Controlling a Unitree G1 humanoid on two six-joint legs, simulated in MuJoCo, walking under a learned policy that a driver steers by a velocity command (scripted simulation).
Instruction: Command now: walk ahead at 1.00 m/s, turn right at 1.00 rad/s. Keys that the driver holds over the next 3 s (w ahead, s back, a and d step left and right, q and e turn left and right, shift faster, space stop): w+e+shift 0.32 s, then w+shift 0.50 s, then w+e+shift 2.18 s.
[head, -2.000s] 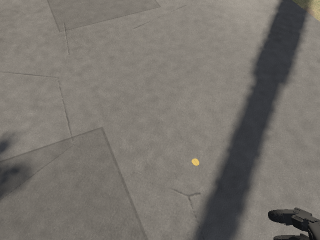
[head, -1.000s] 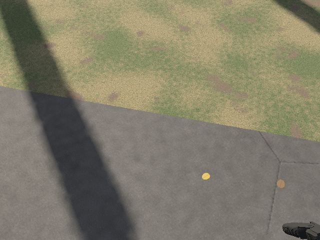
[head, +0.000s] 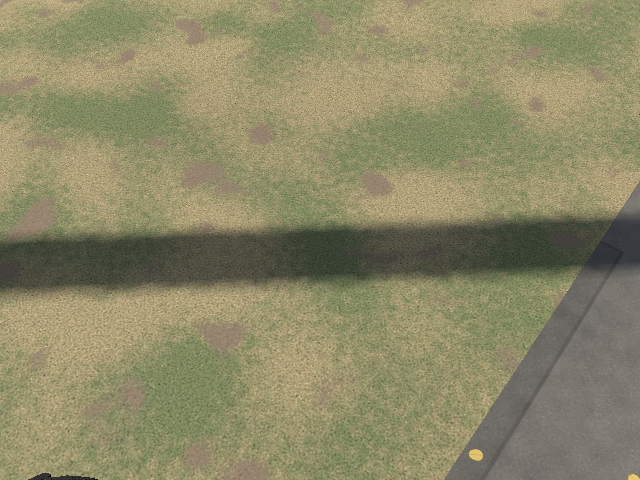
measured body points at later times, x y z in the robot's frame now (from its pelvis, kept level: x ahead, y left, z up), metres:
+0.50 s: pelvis +0.47 -0.07 +0.00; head +0.51 -0.08 +0.45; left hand +0.57 +0.20 -0.13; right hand +0.59 -0.37 -0.07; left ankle +0.72 +0.03 -0.67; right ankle +0.35 -0.04 -0.73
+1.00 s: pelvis +0.93 -0.24 -0.01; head +0.96 -0.27 +0.44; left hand +1.26 -0.22 -0.07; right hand +0.71 -0.40 -0.14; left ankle +0.83 -0.06 -0.73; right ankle +1.06 -0.45 -0.68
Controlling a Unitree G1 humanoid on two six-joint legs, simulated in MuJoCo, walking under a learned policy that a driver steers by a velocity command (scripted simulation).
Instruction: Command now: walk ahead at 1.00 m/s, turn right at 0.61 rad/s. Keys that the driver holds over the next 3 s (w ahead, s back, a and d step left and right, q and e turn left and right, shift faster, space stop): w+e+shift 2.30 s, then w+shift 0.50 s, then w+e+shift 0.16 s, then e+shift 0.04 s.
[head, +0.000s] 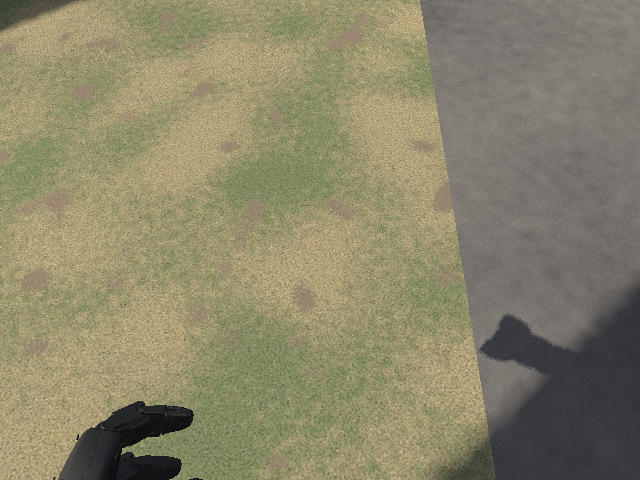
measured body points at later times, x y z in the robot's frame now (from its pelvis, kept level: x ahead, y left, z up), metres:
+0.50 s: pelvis +0.52 -0.05 -0.01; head +0.56 -0.07 +0.44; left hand +0.58 +0.26 -0.13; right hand +0.71 -0.35 -0.05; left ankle +0.72 +0.03 -0.73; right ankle +0.27 -0.05 -0.71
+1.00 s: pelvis +0.91 -0.30 -0.03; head +0.93 -0.33 +0.42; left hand +1.24 -0.29 -0.12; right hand +0.71 -0.48 -0.16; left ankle +0.86 -0.03 -0.58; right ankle +0.95 -0.36 -0.73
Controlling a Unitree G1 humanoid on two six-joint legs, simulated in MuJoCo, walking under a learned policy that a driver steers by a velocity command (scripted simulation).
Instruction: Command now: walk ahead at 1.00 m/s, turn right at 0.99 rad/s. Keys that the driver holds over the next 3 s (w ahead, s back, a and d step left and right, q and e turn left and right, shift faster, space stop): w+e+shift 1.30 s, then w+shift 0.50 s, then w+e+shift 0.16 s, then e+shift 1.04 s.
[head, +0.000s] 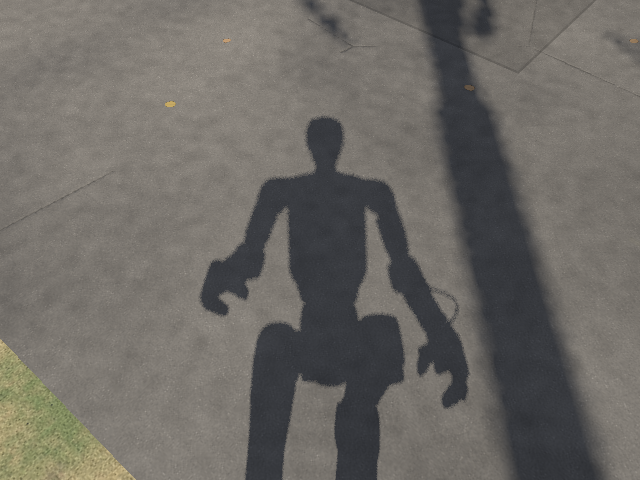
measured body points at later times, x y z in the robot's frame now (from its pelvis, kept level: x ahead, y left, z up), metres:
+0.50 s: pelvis +0.46 +0.01 +0.04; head +0.48 +0.00 +0.49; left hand +0.72 +0.22 -0.05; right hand +0.41 -0.29 -0.07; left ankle +0.51 +0.15 -0.69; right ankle +0.36 -0.03 -0.59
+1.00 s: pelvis +0.82 -0.27 +0.04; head +0.85 -0.30 +0.49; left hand +1.06 -0.10 -0.09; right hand +0.75 -0.58 -0.04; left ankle +1.05 -0.24 -0.62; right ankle +0.78 -0.23 -0.69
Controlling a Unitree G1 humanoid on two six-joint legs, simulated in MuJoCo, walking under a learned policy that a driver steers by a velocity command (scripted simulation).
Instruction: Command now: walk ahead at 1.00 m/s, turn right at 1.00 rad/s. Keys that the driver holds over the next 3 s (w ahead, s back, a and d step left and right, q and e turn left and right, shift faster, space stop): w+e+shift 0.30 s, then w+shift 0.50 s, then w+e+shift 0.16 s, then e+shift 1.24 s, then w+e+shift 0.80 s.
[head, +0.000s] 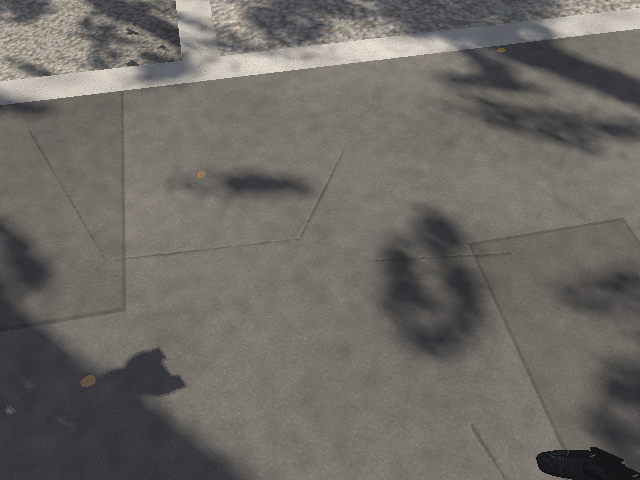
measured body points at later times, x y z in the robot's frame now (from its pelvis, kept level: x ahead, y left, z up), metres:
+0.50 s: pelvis +0.46 +0.01 +0.00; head +0.48 -0.01 +0.45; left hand +0.81 +0.09 -0.04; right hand +0.26 -0.21 -0.13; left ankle +0.36 +0.19 -0.73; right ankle +0.57 -0.15 -0.67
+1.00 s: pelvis +0.90 -0.23 -0.01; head +0.94 -0.25 +0.43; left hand +0.98 +0.06 -0.13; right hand +1.01 -0.55 -0.07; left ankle +1.15 -0.23 -0.71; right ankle +0.67 -0.16 -0.73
